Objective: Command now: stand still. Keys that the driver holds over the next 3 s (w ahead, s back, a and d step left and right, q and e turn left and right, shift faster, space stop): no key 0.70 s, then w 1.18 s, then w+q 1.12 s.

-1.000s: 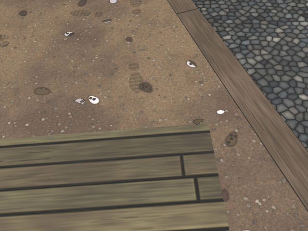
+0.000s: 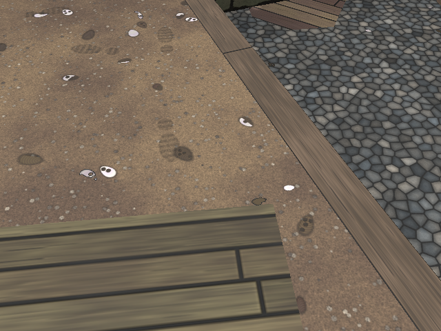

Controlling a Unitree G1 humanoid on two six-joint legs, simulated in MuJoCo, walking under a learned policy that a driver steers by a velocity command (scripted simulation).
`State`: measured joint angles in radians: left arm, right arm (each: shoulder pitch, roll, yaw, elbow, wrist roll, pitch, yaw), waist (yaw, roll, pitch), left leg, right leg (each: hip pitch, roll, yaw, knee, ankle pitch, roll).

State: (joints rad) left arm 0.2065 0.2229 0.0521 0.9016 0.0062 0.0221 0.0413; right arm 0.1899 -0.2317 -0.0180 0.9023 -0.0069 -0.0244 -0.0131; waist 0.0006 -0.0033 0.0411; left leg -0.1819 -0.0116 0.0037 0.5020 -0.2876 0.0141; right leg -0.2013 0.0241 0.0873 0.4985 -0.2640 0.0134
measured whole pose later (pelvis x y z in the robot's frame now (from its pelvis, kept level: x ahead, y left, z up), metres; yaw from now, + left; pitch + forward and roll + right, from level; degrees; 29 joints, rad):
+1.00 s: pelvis +0.05 -0.02 +0.00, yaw +1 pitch +1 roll +1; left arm 0.23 0.23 0.04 1.08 -0.03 -0.08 0.01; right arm 0.37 -0.27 -0.04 1.03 0.04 -0.04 -0.02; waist -0.02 0.04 -0.02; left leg -0.12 0.00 -0.02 0.42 -0.32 0.02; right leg -0.28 -0.02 -0.04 0.55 -0.31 -0.03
